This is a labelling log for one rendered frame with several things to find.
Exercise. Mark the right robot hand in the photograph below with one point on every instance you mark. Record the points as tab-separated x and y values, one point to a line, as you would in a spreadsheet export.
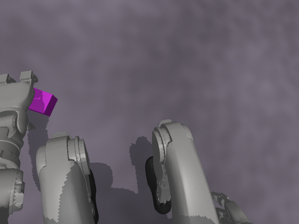
232	214

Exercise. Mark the right robot foot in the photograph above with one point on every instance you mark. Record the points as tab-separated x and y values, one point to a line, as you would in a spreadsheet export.
162	208

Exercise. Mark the left robot foot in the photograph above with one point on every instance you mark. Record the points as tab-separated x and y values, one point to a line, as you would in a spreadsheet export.
93	197

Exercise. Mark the cube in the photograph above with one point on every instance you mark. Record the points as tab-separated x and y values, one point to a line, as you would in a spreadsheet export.
43	102

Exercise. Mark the left robot arm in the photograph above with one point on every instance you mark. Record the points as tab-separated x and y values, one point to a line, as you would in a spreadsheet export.
13	126

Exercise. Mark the left robot hand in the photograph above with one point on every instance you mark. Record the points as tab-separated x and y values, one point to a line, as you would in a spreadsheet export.
18	94

